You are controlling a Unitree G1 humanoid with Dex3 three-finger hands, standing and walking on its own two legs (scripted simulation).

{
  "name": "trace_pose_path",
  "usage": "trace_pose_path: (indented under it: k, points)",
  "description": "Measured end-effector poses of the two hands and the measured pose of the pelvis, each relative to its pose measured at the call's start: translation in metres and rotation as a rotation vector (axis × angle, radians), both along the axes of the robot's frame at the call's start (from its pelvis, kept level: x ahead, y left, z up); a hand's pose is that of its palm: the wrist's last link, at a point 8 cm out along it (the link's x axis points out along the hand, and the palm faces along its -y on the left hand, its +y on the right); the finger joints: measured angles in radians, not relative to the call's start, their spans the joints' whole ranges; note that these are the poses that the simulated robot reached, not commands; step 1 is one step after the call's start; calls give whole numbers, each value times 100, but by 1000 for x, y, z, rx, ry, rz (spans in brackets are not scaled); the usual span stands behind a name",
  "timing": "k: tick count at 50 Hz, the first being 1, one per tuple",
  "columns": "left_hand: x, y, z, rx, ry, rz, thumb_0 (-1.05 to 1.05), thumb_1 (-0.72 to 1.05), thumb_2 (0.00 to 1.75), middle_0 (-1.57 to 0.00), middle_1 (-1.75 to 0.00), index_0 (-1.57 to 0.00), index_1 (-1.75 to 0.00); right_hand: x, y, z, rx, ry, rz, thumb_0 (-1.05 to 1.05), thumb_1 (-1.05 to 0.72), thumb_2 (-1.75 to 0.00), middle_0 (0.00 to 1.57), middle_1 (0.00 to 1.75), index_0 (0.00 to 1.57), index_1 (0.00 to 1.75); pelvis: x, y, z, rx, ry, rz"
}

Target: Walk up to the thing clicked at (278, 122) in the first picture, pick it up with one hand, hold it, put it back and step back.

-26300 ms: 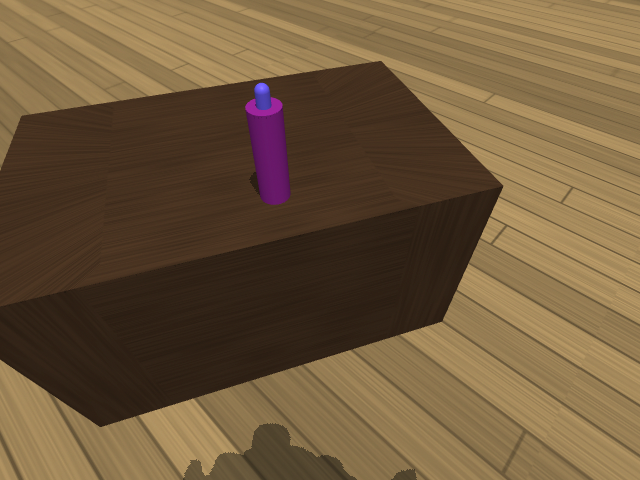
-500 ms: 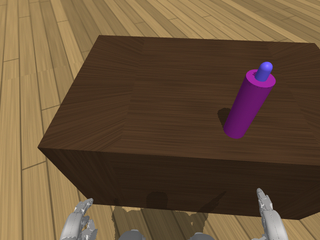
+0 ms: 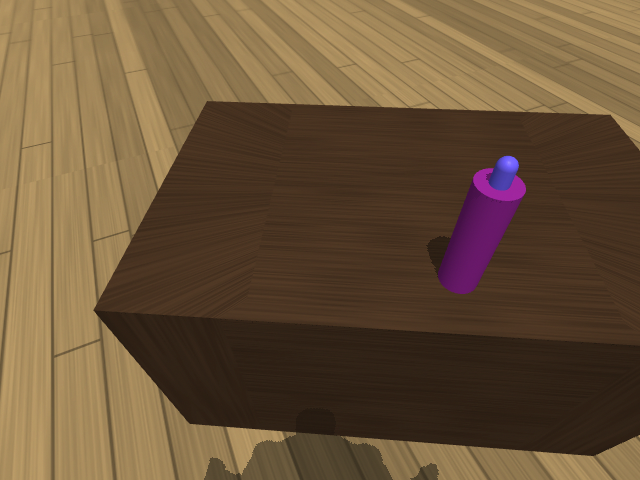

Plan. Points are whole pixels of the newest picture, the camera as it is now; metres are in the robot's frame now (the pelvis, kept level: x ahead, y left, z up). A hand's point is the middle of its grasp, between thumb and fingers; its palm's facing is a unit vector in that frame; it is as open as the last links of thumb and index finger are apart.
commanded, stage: stand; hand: right
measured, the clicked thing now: (479, 227) +0.48 -0.22 +0.03
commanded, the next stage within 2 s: none
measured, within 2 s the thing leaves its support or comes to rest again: neither
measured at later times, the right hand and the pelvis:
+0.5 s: hand out of the picture +0.05 -0.25 -0.14, palm faces -0.02 +0.94 -0.33, open 7.5 cm; pelvis -0.01 -0.01 +0.02, yaw +0 degrees
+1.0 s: hand out of the picture +0.07 -0.25 -0.13, palm faces -0.01 +0.94 -0.34, open 7.4 cm; pelvis +0.00 +0.00 +0.02, yaw +0 degrees
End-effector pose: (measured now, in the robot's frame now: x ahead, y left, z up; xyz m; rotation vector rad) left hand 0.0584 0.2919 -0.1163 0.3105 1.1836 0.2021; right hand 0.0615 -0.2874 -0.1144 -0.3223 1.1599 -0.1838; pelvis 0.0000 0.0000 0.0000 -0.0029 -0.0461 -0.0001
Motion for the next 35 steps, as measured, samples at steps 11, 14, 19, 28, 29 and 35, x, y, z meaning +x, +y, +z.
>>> trace_pose_path:
  k: [11, 14, 19, 28, 29, 35]
  points:
    - [-6, -5, 6, -28, 26, 14, 1, 90, 90, -20, -30, -20, -30, -22, -1, 9, 1, 72, -32, 0, -53, -81, 20, 29, 19, 29, -5, 0, 15, 0, -25, 2]
    - [-9, -4, 9, -22, 35, 16, 1, 90, 90, -20, -30, -20, -30, -23, -3, 10, 3, 77, -36, 0, -68, -85, 20, 29, 20, 29, -7, -2, 17, 1, -27, 3]
    - [-14, -3, 13, -8, 54, 21, 1, 90, 90, -20, -30, -20, -30, -21, -8, 11, 7, 82, -40, 0, -82, -88, 20, 30, 20, 30, -8, -4, 19, 0, -30, 5]
    - [-17, -2, 15, 2, 80, 25, 1, 90, 90, -20, -30, -20, -30, -19, -11, 11, 12, 102, -44, 1, -89, -90, 20, 30, 20, 30, -7, -6, 21, -2, -24, 4]
    - [-17, -2, 15, 1, 82, 25, 1, 90, 90, -20, -30, -20, -30, -19, -11, 11, 12, 105, -45, 1, -89, -90, 20, 30, 20, 30, -7, -6, 21, -2, -23, 4]
    - [-10, -4, 14, -8, 76, 26, 1, 90, 90, -20, -30, -20, -30, -16, -11, 13, 8, 116, -46, 1, -90, -90, 20, 30, 20, 30, -3, -5, 23, -3, -21, 3]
